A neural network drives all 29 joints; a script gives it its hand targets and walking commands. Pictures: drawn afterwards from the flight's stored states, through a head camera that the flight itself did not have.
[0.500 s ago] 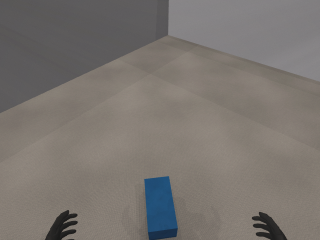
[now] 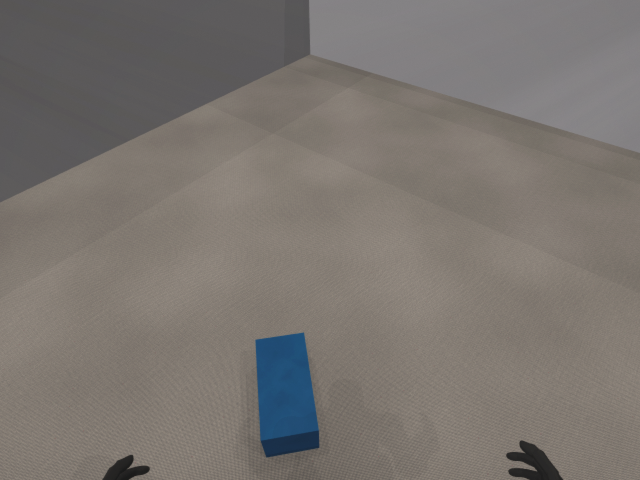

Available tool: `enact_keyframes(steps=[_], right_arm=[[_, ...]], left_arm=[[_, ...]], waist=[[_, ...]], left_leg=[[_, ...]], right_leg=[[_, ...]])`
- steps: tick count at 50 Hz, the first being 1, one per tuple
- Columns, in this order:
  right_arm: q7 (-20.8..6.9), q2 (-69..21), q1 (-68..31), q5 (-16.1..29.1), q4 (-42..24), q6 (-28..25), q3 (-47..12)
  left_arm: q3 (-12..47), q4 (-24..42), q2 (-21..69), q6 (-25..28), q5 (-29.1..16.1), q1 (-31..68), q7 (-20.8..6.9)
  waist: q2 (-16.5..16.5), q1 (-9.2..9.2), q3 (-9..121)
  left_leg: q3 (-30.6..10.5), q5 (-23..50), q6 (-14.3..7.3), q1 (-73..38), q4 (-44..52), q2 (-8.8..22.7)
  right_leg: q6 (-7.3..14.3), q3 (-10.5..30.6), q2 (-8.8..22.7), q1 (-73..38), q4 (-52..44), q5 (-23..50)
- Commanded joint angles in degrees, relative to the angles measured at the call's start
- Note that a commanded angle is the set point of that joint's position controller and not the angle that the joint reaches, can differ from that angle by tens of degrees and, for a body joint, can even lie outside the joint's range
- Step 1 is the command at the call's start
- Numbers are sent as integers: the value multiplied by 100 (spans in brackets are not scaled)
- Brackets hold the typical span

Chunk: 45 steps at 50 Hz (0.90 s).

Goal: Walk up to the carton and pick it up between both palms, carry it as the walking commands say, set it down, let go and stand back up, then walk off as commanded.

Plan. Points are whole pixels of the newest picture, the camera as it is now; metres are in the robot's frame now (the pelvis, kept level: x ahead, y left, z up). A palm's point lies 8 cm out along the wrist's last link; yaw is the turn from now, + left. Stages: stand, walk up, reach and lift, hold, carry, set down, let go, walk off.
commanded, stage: walk off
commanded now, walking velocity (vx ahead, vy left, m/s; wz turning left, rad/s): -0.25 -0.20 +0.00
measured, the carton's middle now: (286, 391) +0.52 +0.13 -0.69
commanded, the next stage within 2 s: none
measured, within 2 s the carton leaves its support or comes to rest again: neither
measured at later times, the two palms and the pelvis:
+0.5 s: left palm out of the picture -0.07 +0.19 -0.12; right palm out of the picture -0.05 -0.34 -0.10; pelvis -0.14 -0.07 +0.00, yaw +2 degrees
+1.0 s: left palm out of the picture -0.22 +0.04 -0.10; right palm out of the picture -0.18 -0.50 -0.13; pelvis -0.26 -0.23 +0.00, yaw +6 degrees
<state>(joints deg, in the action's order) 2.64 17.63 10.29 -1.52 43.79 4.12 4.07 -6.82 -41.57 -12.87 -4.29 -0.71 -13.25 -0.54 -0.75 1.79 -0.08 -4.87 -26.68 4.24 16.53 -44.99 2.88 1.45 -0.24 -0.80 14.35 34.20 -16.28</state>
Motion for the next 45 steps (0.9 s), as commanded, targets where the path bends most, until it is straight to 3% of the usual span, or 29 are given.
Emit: enact_keyframes(steps=[1, 3, 6, 9, 11, 12, 15, 16, 17, 18, 19, 21, 22, 25, 28, 29, 31, 32, 33, 34, 35, 36, 37, 38, 39, 40, 41, 43, 45], right_arm=[[173, 565, -23, 183, -412, 58, 225], [114, 566, 355, 99, -143, 94, 259], [79, 375, 235, 127, -87, 56, 220], [135, 353, -11, 214, -50, -45, 197], [147, 241, 268, 258, 109, -79, 160], [155, 280, 380, 239, 144, -61, 169], [203, 116, 1265, 207, 524, -48, 132], [206, 445, 1521, 114, 651, -56, 212], [198, 998, 1723, -76, 578, -73, 315], [294, 1188, 1369, -120, 440, -11, 373], [349, 1000, 1050, -161, 396, -26, 297], [315, 920, -374, -184, 99, -68, 285], [285, 957, -681, -149, -95, -94, 285], [179, 668, -184, -99, 102, -128, 258], [127, 891, 448, -78, 303, -103, 371], [141, 1109, 309, -103, 251, -108, 439], [123, 1083, 104, -115, 242, -18, 476], [93, 1023, 45, -82, 190, 13, 483], [83, 1019, -9, -65, 202, 30, 501], [54, 723, 459, -14, 294, 47, 453], [68, 166, 672, -22, 222, 103, 298], [192, 233, -81, 94, 51, 160, 369], [223, 88, -429, 93, -22, 200, 309], [176, 130, -439, 175, 51, 212, 333], [134, 331, -64, 192, 223, 182, 427], [111, 373, 363, 188, 428, 132, 440], [138, 395, 484, 126, 511, 101, 442], [157, 293, 224, 134, 427, 69, 427], [116, 131, 248, 193, 435, 36, 356]], left_arm=[[7, 287, -1249, 65, 353, -340, -87], [104, 383, -891, -38, 355, 426, 20], [199, 376, -788, -107, 334, 332, 54], [182, 149, -767, -113, 419, -296, 32], [181, 49, -730, -85, 464, -422, -8], [124, 10, -787, -98, 441, -557, 17], [106, 93, -819, -145, 411, -256, 98], [112, 63, -643, -146, 357, -353, 96], [125, 239, -438, -102, 376, -218, 134], [-6, 388, -747, -98, 536, 443, 175], [-70, 443, -952, -179, 545, 535, 122], [-41, 240, -594, -237, 384, -334, -47], [-15, 221, -636, -223, 444, -548, -66], [48, 155, -587, -155, 385, -276, -7], [81, 319, -583, -170, 263, 6, -59], [106, 241, -489, -151, 220, -111, -15], [114, 118, -634, -147, 198, -521, -47], [105, -83, -533, -143, 192, -857, 5], [132, -305, -431, -122, 223, -1142, -6], [142, -295, -516, -77, 353, -1162, 42], [4, -100, -1365, -71, 382, -989, -36], [65, 125, -1527, -58, 361, -607, -79], [67, 120, -1268, -71, 410, -556, -67], [122, 114, -997, -76, 408, -236, -9], [151, 163, -1013, -93, 428, 284, 13], [114, 226, -1057, -102, 393, 520, 61], [178, 313, -801, -70, 368, 539, 54], [178, 182, -706, -21, 291, 21, 39], [197, 120, -601, 74, 302, -214, 100]], waist=[[1104, 17, 140], [953, -341, -352], [1134, -131, -494], [1398, 140, -44], [1627, 88, 253], [1603, 117, 280], [1032, -407, 456], [459, -587, 387], [-1521, -798, 318], [-1201, -981, -431], [-310, -718, -590], [-347, 115, -752], [-596, 196, -408], [-682, -208, -334], [-1619, -449, -368], [-1366, -361, -346], [-1963, -188, -278], [-1910, -104, -414], [-1686, 48, -378], [-686, -79, -592], [1833, -91, -731], [2236, 154, -908], [1774, 289, -1053], [1217, 66, -1224], [1035, -274, -992], [974, -398, -718], [755, -380, -554], [1224, -52, -517], [853, -21, 79]], left_leg=[[-344, -1216, -316, 613, -3027, -606], [-52, -605, -280, 658, -3130, -533], [430, -698, -231, 816, -2041, -483], [561, -1241, -267, 646, -653, -346], [632, -1104, -343, 442, -9, -290], [639, -928, -413, 260, -62, -293], [920, 408, -636, -782, 1462, -291], [278, 722, -870, -1590, 2157, 202], [-2209, 431, -1403, -1693, 2997, 2196], [-2947, 1017, -2141, 66, 3489, 3329], [-2464, 544, -2068, 1396, 3610, 2937], [-1255, 365, -1441, 2028, 3326, 1963], [-635, 902, -1208, 1914, 3203, 1595], [-413, 1465, -1070, 698, 2838, 1252], [-782, 1411, -1093, -19, 2775, 1381], [-896, 1712, -1063, 76, 2843, 1548], [-948, 1394, -970, 330, 2845, 1639], [-847, 1214, -846, 466, 2694, 1524], [-507, 1151, -652, 582, 2260, 1323], [28, 539, -413, 984, 1382, 876], [848, -1262, -28, 1895, -542, -113], [148, -1318, -125, 1609, -1977, -556], [-316, -1168, -286, 1278, -2493, -548], [-380, -785, -445, 1008, -2995, -637], [-455, -465, -471, 1133, -3184, -707], [-218, -310, -416, 1059, -3489, -774], [-10, -240, -388, 1048, -3444, -688], [114, -240, -386, 1350, -3466, -677], [69, -376, -359, 1351, -2747, -566]], right_leg=[[985, 1010, 1563, 600, -1386, 3569], [749, 533, 1031, 859, -1376, 2627], [844, 828, 867, 377, -1521, 1746], [1169, 1333, 946, -404, -1457, 2274], [1198, 1408, 1026, -634, -1358, 2994], [1197, 1464, 1090, -354, -1516, 2602], [673, 1089, 931, 458, -1592, 910], [187, 644, 521, 1446, -1215, 83], [-185, -121, -271, 2667, 987, -1163], [-313, 757, -233, 2652, 3033, -1817], [-308, 1329, -83, 1691, 4001, -1471], [-440, 1210, -386, 1252, 4912, -633], [-526, 862, -421, 914, 4997, -498], [-676, 558, -336, 1401, 4035, -595], [-774, 430, -105, 1364, 2112, -1111], [-710, 372, 153, 922, 1549, -1282], [-519, 273, 321, 99, 283, -1573], [-452, 72, 219, -226, -525, -988], [-324, 12, 226, -622, -1245, -561], [-369, 739, 414, -547, -1844, -418], [-309, 2341, 1718, 44, -2025, 393], [205, 2167, 1643, 1302, -2080, 1113], [164, 1976, 1420, 2037, -2310, 631], [135, 1458, 1124, 2152, -2159, 660], [16, 1159, 922, 1650, -1898, 870], [203, 1000, 888, 1203, -1686, 1652], [423, 991, 854, 788, -1513, 1974], [237, 1212, 788, 223, -1601, 2215], [373, 1617, 926, -846, -1332, 2986]])
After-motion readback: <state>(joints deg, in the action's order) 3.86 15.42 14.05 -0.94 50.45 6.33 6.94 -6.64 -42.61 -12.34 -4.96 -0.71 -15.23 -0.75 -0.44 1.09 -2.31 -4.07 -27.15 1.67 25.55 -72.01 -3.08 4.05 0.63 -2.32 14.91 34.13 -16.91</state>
